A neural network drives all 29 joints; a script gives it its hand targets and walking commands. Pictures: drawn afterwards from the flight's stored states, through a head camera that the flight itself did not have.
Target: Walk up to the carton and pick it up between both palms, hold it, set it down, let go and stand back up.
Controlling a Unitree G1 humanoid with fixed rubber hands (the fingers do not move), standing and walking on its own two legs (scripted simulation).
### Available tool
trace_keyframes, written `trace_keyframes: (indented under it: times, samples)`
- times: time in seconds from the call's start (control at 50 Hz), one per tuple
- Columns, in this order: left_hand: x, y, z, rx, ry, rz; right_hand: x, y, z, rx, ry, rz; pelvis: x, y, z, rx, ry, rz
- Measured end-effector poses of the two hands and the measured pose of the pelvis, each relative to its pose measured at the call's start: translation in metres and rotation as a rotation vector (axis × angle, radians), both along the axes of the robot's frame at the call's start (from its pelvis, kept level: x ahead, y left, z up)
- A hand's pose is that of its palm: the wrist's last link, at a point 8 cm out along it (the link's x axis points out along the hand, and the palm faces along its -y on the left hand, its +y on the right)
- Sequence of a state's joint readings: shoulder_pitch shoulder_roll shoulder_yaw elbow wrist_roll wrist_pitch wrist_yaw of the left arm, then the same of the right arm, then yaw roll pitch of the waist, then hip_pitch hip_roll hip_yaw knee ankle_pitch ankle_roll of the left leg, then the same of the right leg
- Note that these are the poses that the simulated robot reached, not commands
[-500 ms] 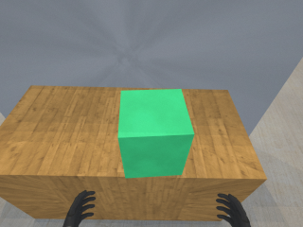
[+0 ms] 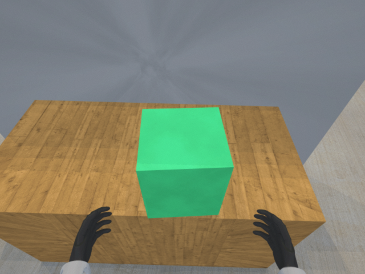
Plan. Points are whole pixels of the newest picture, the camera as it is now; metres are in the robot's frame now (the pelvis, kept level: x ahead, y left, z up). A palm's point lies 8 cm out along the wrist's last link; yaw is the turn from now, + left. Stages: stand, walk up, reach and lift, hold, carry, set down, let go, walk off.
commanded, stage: reach and lift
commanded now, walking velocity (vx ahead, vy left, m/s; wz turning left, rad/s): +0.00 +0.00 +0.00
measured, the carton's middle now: (182, 164) +0.43 +0.06 -0.05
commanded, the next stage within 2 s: none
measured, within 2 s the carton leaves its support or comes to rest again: neither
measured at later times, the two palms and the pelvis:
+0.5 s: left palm (83, 213) +0.25 +0.26 +0.00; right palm (275, 212) +0.28 -0.16 +0.00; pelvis +0.01 +0.00 +0.01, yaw +0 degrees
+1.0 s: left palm (86, 169) +0.32 +0.26 +0.06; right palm (276, 171) +0.34 -0.16 +0.07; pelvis +0.00 +0.00 +0.02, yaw +0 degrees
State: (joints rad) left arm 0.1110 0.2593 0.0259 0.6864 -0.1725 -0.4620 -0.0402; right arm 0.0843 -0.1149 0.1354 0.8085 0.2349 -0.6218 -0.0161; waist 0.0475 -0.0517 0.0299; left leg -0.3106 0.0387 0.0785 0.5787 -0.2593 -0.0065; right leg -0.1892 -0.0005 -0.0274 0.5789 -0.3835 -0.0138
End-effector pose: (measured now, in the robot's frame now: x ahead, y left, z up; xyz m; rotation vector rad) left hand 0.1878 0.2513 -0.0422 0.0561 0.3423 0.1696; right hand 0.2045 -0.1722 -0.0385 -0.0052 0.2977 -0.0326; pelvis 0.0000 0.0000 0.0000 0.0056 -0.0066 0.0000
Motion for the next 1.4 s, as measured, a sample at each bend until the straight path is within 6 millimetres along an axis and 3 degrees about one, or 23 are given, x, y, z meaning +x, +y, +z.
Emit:
trace_keyframes:
  times: [0.18,0.38,0.6,0.86,1.12,1.32,1.4]
  samples:
    - [0.015,0.004,0.007,-0.004,-0.008,0.009,0.023,0.008,0.005,0.013,-0.014,0.006,0.003,-0.002,0.0,0.001,0.01,0.003]
    - [0.046,0.009,0.03,-0.016,-0.04,0.008,0.059,0.014,0.03,0.022,-0.058,0.005,0.008,0.0,0.005,0.001,0.01,0.003]
    - [0.073,0.01,0.05,-0.037,-0.018,0.011,0.085,0.015,0.048,0.015,-0.015,-0.004,0.009,0.0,0.011,0.002,0.002,-0.003]
    - [0.119,0.009,0.097,-0.035,-0.062,-0.008,0.129,0.018,0.097,0.013,-0.081,-0.003,0.007,-0.001,0.015,-0.001,0.017,-0.004]
    - [0.147,0.008,0.11,-0.055,-0.019,0.01,0.152,0.016,0.111,0.011,-0.018,-0.023,-0.001,0.0,0.016,-0.007,0.055,-0.006]
    - [0.181,0.009,0.148,-0.043,-0.067,0.005,0.19,0.02,0.149,0.011,-0.077,-0.006,0.004,0.001,0.016,-0.011,0.093,-0.011]
    - [0.19,0.014,0.158,-0.045,-0.059,0.015,0.2,0.021,0.156,-0.004,-0.055,-0.006,0.005,0.001,0.016,-0.01,0.084,-0.008]
